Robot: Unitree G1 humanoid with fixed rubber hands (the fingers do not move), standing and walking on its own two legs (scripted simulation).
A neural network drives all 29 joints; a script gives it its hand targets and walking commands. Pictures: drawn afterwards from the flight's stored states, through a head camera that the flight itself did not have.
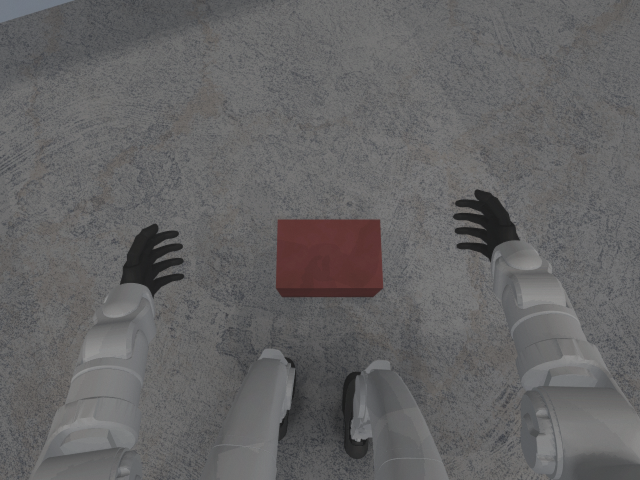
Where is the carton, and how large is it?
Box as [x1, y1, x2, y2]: [276, 219, 382, 296]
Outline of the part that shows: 379,219 278,220 276,263 277,290 282,296 373,296 382,288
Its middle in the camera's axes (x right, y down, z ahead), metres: +0.03 +0.05 +1.03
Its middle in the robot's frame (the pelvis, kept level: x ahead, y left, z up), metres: +0.47 +0.01 -0.60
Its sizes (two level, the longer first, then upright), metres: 0.257 0.173 0.172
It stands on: the floor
